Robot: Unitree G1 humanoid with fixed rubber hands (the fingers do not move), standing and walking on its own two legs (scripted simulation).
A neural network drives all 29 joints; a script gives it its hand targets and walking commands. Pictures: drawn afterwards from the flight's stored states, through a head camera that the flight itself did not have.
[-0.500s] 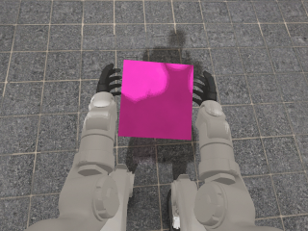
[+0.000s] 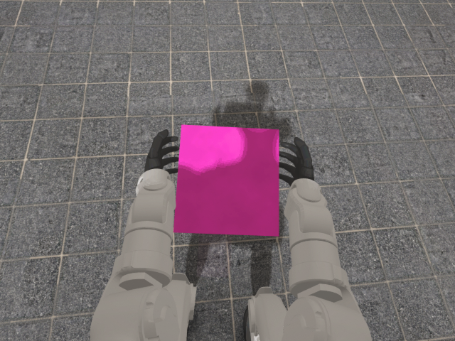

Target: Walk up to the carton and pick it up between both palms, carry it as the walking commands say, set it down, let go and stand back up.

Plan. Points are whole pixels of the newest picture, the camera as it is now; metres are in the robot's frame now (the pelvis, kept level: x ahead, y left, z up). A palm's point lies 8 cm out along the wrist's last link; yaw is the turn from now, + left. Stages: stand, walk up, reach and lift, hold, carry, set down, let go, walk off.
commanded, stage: reach and lift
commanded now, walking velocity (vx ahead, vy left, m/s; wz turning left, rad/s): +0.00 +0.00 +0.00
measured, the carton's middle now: (226, 186) +0.42 +0.02 -0.11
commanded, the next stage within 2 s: none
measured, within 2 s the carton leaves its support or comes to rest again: neither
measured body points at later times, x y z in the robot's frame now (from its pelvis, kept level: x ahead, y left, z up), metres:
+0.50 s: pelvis +0.02 +0.00 +0.07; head +0.14 +0.02 +0.50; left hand +0.40 +0.15 +0.03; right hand +0.40 -0.12 +0.04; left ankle +0.10 +0.13 -0.62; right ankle +0.04 -0.14 -0.62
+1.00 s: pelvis +0.04 +0.01 +0.11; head +0.09 +0.03 +0.56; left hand +0.39 +0.15 +0.11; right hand +0.40 -0.12 +0.12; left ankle +0.10 +0.13 -0.62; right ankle +0.04 -0.14 -0.62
